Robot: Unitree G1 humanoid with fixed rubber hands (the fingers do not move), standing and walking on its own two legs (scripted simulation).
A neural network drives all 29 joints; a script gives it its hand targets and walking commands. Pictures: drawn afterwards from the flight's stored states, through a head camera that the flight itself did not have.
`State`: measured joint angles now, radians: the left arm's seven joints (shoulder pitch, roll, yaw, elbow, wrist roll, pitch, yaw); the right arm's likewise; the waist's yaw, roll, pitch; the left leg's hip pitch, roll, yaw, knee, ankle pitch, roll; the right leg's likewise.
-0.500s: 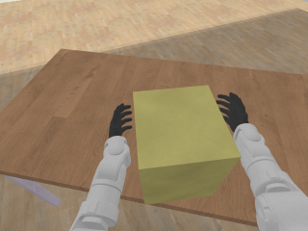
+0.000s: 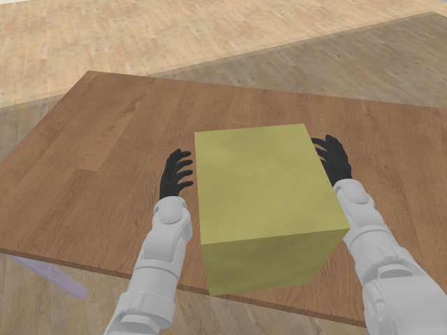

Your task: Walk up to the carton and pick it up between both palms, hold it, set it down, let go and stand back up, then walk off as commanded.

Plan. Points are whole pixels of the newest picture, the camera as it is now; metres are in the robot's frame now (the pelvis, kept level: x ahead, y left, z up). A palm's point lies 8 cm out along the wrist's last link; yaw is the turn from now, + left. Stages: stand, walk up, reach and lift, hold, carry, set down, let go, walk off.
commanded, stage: reach and lift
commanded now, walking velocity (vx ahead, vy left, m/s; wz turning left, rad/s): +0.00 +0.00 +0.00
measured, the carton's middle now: (254, 213) +0.35 +0.01 +0.01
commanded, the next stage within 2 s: none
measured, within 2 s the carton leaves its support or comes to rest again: leaves its support in 0.84 s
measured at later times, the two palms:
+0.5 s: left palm (174, 193) +0.34 +0.16 +0.06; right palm (336, 178) +0.42 -0.13 +0.06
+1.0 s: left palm (172, 188) +0.34 +0.16 +0.08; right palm (332, 175) +0.42 -0.12 +0.07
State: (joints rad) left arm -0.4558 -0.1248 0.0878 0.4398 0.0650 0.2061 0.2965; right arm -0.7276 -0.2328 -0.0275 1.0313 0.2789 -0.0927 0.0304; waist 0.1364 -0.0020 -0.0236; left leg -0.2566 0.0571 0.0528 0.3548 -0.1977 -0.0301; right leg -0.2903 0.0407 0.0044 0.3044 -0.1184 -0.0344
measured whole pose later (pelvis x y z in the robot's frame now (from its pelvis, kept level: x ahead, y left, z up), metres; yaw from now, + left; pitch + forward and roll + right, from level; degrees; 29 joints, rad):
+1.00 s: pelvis +0.00 +0.00 +0.00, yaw +0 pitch +6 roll +0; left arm -0.46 -0.14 0.11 0.37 0.08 0.25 0.28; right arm -0.71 -0.18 -0.03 0.92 0.26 -0.02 -0.04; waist 0.13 0.00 -0.03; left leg -0.26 0.06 0.05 0.35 -0.20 -0.03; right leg -0.29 0.04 0.00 0.30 -0.12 -0.03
